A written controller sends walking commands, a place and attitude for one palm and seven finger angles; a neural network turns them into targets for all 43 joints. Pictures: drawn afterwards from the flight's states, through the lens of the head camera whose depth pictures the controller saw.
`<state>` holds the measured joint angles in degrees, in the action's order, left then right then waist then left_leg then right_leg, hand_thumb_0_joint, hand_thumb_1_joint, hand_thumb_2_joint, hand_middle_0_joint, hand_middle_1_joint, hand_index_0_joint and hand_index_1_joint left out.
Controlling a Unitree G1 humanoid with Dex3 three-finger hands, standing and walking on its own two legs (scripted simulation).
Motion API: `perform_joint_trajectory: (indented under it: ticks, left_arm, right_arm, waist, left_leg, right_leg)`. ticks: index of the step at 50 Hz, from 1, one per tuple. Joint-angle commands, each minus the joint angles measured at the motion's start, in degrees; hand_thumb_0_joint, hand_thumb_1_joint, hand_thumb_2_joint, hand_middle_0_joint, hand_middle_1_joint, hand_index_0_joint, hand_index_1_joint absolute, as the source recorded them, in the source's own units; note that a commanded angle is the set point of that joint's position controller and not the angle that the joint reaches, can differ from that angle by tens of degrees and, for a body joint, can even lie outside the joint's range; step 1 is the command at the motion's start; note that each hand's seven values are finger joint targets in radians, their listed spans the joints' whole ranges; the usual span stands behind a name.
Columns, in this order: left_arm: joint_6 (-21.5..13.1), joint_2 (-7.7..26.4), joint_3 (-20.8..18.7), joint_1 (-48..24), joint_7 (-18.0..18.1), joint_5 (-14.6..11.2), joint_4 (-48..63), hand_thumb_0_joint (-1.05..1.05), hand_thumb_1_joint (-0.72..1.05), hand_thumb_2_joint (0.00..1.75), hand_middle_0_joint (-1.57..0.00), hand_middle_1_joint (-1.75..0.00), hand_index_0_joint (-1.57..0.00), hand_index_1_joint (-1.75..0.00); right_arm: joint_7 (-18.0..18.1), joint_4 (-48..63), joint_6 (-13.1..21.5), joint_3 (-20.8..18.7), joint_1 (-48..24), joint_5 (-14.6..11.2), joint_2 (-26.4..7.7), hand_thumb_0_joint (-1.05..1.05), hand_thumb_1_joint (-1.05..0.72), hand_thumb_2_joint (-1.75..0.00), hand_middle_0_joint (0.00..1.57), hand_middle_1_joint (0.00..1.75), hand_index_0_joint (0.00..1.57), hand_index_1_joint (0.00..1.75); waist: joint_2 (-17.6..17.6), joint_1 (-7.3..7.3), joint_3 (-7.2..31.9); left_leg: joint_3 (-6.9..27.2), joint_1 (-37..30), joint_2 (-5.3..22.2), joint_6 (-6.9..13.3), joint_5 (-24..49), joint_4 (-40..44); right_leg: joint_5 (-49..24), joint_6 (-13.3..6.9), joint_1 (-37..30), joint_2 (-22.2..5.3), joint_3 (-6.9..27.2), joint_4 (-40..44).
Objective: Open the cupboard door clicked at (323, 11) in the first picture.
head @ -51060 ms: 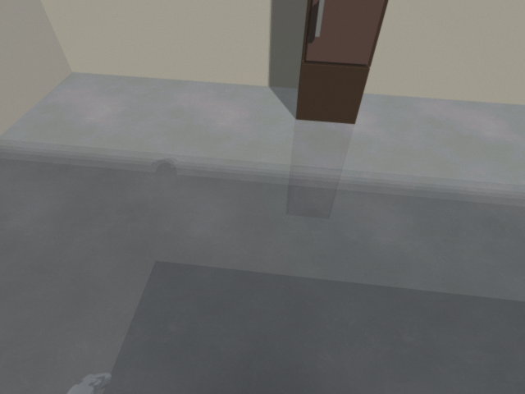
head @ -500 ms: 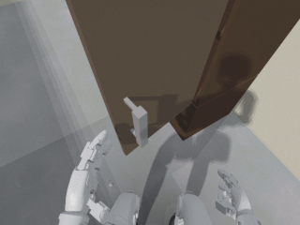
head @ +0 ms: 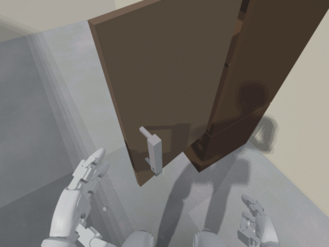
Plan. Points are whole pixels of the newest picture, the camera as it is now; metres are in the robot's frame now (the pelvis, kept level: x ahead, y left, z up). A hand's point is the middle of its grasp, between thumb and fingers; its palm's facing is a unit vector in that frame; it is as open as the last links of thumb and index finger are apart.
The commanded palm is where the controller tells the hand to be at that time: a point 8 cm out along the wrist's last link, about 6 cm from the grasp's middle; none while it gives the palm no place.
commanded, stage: draw the hand back to the body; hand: left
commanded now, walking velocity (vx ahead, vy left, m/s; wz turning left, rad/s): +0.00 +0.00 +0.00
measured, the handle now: (150, 152) +0.36 +0.07 -0.01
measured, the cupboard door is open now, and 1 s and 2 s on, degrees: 100 100 100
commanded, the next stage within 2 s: step back with the hand held close in 1.22 s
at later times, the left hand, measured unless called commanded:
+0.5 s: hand (38, 175) +0.22 +0.22 +0.16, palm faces +0.25 -0.88 -0.39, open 13.2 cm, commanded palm +0.18 +0.27 +0.20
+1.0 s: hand out of the picture +0.23 +0.27 +0.27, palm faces +0.46 -0.79 -0.40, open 7.8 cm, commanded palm +0.18 +0.31 +0.27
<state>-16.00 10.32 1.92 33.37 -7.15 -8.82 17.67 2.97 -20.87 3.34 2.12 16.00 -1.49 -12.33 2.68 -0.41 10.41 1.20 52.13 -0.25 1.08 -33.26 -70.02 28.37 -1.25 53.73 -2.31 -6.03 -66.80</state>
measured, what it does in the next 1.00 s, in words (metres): rises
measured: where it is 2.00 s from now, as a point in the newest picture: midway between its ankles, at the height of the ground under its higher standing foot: outside the picture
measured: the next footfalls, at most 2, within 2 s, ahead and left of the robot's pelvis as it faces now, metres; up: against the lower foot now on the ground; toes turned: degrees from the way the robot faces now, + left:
none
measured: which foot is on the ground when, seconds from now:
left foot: down 0.00-1.00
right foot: down 0.00-1.00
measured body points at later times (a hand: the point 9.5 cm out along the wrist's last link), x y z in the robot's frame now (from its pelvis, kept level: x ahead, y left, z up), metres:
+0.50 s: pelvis +0.04 +0.01 +0.07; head +0.03 +0.00 +0.52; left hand +0.20 +0.27 +0.19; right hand +0.21 -0.21 +0.00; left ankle +0.01 +0.11 -0.64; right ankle +0.04 -0.11 -0.64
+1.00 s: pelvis +0.03 +0.01 +0.10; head +0.02 -0.01 +0.55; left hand +0.20 +0.31 +0.29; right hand +0.22 -0.21 +0.02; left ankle +0.01 +0.11 -0.64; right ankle +0.04 -0.11 -0.64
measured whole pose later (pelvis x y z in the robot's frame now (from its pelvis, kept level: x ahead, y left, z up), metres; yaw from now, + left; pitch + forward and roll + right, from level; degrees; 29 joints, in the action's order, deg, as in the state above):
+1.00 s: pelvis +0.03 +0.01 +0.10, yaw -2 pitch -4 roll -1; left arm -5.5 19.3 -20.8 25.6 6.8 -3.3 23.6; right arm 4.1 -35.0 8.0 2.3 12.0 -0.1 -13.4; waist 4.3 -3.8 -1.0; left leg -1.7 5.0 -0.7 1.9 -17.4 -26.5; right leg 12.9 0.4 8.0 -1.0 -3.2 -25.0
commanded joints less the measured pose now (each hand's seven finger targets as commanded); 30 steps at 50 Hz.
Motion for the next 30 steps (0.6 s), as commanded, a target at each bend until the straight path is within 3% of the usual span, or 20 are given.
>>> perform_joint_trajectory:
  ticks: [1, 4, 7, 8, 9, 10, 11, 13, 17, 23, 30]
  left_arm:
    - [-4.32, 7.21, -7.08, -0.8, 0.21, -1.87, 14.26, 0.0, -0.5, 0.3, -0.15, -0.3, -0.15, -0.3]
    - [-5.17, 7.6, -8.36, 0.2, 0.17, -3.23, 16.69, 0.0, -0.43, 0.33, -0.15, -0.3, -0.15, -0.3]
    - [-4.37, 8.47, -10.27, 2.05, -0.78, -4.53, 16.29, 0.0, -0.32, 0.37, -0.16, -0.3, -0.16, -0.3]
    - [1.98, 16.55, -11.36, 6.09, 6.04, 4.22, 16.35, 0.0, -0.29, 0.39, -0.16, -0.3, -0.16, -0.3]
    - [5.22, 11.38, -8.64, 6.83, 8.89, 4.9, 18.69, 0.0, -0.26, 0.4, -0.16, -0.3, -0.16, -0.3]
    - [6.93, 9.94, -7.56, 6.44, 10.16, 5.32, 18.68, 0.0, -0.22, 0.42, -0.16, -0.3, -0.16, -0.3]
    - [8.26, 9.05, -6.75, 6.43, 11.16, 6.13, 18.82, 0.0, -0.18, 0.43, -0.16, -0.3, -0.16, -0.3]
    - [10.54, 10.44, -8.05, 5.63, 12.78, 6.78, 17.5, 0.0, -0.12, 0.47, -0.16, -0.3, -0.16, -0.3]
    - [11.66, 14.57, -12.42, 1.17, 15.25, 7.23, 17.54, 0.0, 0.02, 0.52, -0.17, -0.3, -0.17, -0.3]
    - [11.4, 15.88, -15.1, -2.0, 16.42, 7.5, 21.18, 0.0, 0.23, 0.62, -0.18, -0.3, -0.18, -0.3]
    - [10.39, 17.31, -20.33, -3.76, 16.18, 6.96, 18.78, 0.0, 0.48, 0.72, -0.19, -0.3, -0.19, -0.3]
  right_arm:
    - [1.45, 10.12, 3.7, -3.28, -3.03, -0.11, -6.61, 0.0, -0.9, -0.9, 0.2, 0.3, 0.2, 0.3]
    - [1.42, 10.01, 4.4, -3.13, -2.71, -0.37, -6.34, 0.0, -0.9, -0.9, 0.2, 0.3, 0.2, 0.3]
    - [1.4, 9.11, 4.77, -3.22, -2.53, -0.8, -6.57, 0.0, -0.9, -0.9, 0.2, 0.3, 0.2, 0.3]
    - [3.11, 9.13, 2.89, -3.63, -1.98, -0.35, -6.35, 0.0, -0.9, -0.9, 0.2, 0.3, 0.2, 0.3]
    - [3.63, 9.96, 2.37, -3.09, -1.79, -0.24, -5.3, 0.0, -0.9, -0.9, 0.2, 0.3, 0.2, 0.3]
    - [3.74, 9.42, 2.14, -3.1, -1.55, -0.18, -5.38, 0.0, -0.9, -0.9, 0.2, 0.3, 0.2, 0.3]
    - [3.76, 8.79, 1.9, -2.91, -1.38, -0.14, -5.38, 0.0, -0.9, -0.9, 0.2, 0.3, 0.2, 0.3]
    - [3.99, 7.82, 1.44, -2.77, -2.08, 0.03, -5.67, 0.0, -0.9, -0.9, 0.2, 0.3, 0.2, 0.3]
    - [4.85, 6.46, 2.14, -2.09, -3.64, 0.3, -6.15, 0.0, -0.9, -0.9, 0.2, 0.3, 0.2, 0.3]
    - [4.84, 3.48, 5.25, -1.03, -4.42, 0.34, -6.14, 0.0, -0.9, -0.9, 0.2, 0.3, 0.2, 0.3]
    - [3.56, -0.37, 7.47, -1.13, -6.21, 0.65, -6.34, 0.0, -0.9, -0.9, 0.2, 0.3, 0.2, 0.3]
  waist:
    - [-1.76, -0.05, 6.14]
    - [1.23, -0.37, 6.3]
    - [1.26, -0.33, 6.5]
    - [2.56, -2.87, 8.28]
    - [3.82, -1.24, 5.55]
    - [2.07, -0.49, 3.3]
    - [3.97, -0.61, 2.38]
    - [0.08, -0.36, -0.3]
    - [-4.1, -0.79, -1.72]
    - [2.72, -1.71, -2.03]
    - [-0.27, -2.48, -6.19]
  left_leg:
    - [1.33, -5.41, -1.51, -0.34, 6.92, 14.92]
    - [1.35, -8.94, -1.39, -0.53, 9.84, 17.06]
    - [1.36, -11.48, -1.12, -0.56, 13.58, 18.5]
    - [-0.01, -14.73, 0.38, -0.3, 16.02, 22.96]
    - [-0.09, -16.31, 0.21, -0.39, 17.11, 24.06]
    - [0.27, -16.55, 0.4, -0.49, 17.84, 24.4]
    - [0.24, -18.01, 0.68, -0.48, 20.18, 25.03]
    - [0.25, -19.44, 1.14, -0.15, 21.73, 26.2]
    - [0.02, -23.01, 1.08, 0.29, 19.44, 29.89]
    - [0.77, -30.67, 1.45, -0.3, 26.02, 35.25]
    - [0.9, -35.03, 2.15, -1.26, 31.43, 40.86]
  right_leg:
    - [-0.99, -0.39, -14.68, 2.62, 3.12, 14.25]
    - [-4.41, -0.5, -17.24, 2.98, 2.61, 15.34]
    - [-8.56, -0.42, -20.36, 3.31, 2.1, 16.75]
    - [-10.0, -0.89, -24.3, 1.36, 5.0, 19.41]
    - [-11.08, -0.51, -24.19, 1.21, 4.02, 20.47]
    - [-11.57, -0.26, -23.84, 1.16, 3.46, 21.17]
    - [-12.74, -0.26, -24.75, 1.18, 3.2, 21.61]
    - [-14.29, 0.06, -26.36, 1.56, 2.73, 23.76]
    - [-13.46, 0.16, -31.07, 1.45, 3.0, 28.35]
    - [-17.42, 0.04, -36.25, 1.19, 2.8, 31.24]
    - [-21.23, 0.11, -41.94, 1.69, 2.27, 36.07]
